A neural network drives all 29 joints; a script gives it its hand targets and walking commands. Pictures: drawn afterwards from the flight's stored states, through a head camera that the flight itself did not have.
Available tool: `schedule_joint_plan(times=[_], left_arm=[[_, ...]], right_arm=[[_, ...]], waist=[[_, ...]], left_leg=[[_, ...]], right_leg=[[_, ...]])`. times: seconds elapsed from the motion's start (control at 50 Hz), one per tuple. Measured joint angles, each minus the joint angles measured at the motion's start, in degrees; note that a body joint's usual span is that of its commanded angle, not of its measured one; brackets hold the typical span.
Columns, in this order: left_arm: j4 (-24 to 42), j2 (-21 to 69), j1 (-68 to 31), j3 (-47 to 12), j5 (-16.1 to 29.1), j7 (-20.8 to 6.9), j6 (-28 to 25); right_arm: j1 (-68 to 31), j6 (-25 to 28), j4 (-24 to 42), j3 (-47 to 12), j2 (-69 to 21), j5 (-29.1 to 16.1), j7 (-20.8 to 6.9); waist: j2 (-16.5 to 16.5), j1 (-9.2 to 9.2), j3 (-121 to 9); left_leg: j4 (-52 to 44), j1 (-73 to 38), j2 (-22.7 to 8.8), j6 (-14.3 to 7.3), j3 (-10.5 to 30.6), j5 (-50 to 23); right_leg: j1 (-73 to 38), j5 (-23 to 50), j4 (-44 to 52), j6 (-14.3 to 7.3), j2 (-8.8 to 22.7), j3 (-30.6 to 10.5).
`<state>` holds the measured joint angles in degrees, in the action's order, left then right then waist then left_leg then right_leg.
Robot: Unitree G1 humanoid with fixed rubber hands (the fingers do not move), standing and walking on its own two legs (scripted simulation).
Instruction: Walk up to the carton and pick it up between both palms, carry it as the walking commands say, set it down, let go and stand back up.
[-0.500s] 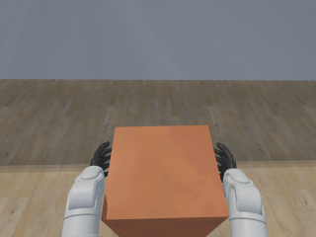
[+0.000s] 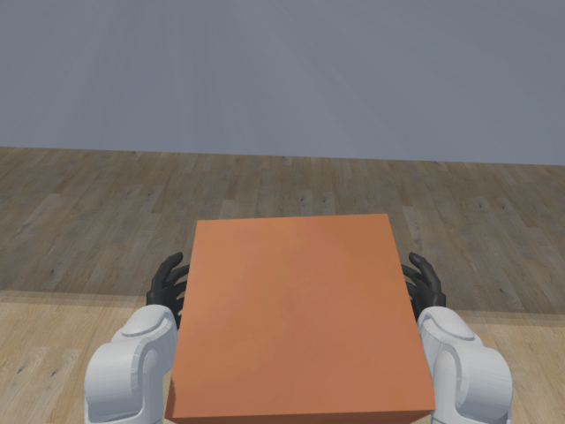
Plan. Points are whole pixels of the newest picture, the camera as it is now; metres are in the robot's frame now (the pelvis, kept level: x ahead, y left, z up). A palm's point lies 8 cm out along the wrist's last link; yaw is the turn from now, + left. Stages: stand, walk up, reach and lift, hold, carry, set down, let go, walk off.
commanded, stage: carry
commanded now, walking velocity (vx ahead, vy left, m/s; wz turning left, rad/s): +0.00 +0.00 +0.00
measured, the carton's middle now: (296, 340) +0.23 +0.00 +0.03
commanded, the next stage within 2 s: none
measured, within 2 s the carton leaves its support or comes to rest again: neither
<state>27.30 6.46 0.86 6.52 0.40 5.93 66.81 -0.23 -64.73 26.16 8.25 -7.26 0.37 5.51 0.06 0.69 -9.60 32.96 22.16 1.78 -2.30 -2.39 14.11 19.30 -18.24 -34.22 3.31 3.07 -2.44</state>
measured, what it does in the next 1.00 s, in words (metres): stands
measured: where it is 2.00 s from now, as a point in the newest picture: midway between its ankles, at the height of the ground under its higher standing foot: outside the picture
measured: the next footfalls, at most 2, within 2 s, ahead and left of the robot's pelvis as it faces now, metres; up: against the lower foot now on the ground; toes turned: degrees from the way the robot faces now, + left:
none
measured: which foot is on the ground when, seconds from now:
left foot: down 0.00-1.00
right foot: down 0.00-1.00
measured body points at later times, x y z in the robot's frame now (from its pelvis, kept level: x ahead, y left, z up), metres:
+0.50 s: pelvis -0.02 -0.03 +0.00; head -0.05 -0.03 +0.45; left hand +0.23 +0.14 +0.09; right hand +0.23 -0.19 +0.09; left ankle +0.03 +0.09 -0.73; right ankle -0.01 -0.15 -0.73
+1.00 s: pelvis -0.02 -0.03 +0.00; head -0.05 -0.04 +0.45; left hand +0.23 +0.13 +0.08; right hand +0.23 -0.20 +0.08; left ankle +0.03 +0.09 -0.73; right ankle -0.01 -0.16 -0.73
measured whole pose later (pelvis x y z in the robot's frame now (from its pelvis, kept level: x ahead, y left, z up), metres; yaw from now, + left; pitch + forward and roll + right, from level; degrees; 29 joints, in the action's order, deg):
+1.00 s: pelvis -0.02 -0.03 +0.00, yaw +1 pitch +3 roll +0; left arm 23.9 6.6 -1.2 7.3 0.1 6.2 67.9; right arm -2.3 -66.3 23.3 9.5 -7.2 0.0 6.6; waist 0.4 -0.3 -7.8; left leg 30.5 22.7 -1.5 0.8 -1.1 10.5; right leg 20.0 -15.4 -32.8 0.1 0.9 0.8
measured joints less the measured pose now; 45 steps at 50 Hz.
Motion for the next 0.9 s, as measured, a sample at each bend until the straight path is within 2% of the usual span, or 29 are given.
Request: schedule_joint_plan(times=[0.18,0.46,0.9], left_arm=[[-0.68,0.23,0.67,0.13,0.16,0.29,0.94],[-0.59,0.32,0.16,0.54,0.16,0.33,1.11],[-2.34,0.17,-1.53,0.69,-0.19,0.32,1.31]], right_arm=[[0.54,-1.31,-0.41,0.20,0.01,-0.72,0.92],[-0.40,-1.71,-0.53,0.17,0.14,-0.71,1.05],[-1.59,-1.81,-1.86,0.96,0.05,-0.51,1.09]], waist=[[0.52,-1.35,-0.52],[0.75,-0.87,0.66],[0.36,-0.98,1.70]], left_leg=[[-1.33,0.01,-1.06,1.09,0.39,-1.47],[-1.79,0.42,-2.45,2.39,1.17,-2.50],[-2.28,0.51,-3.19,3.01,1.31,-3.37]], right_leg=[[0.22,1.17,0.83,-1.11,-0.78,0.90],[0.52,1.99,1.20,-2.47,-1.89,2.21],[0.68,2.61,1.37,-3.10,-2.21,3.13]])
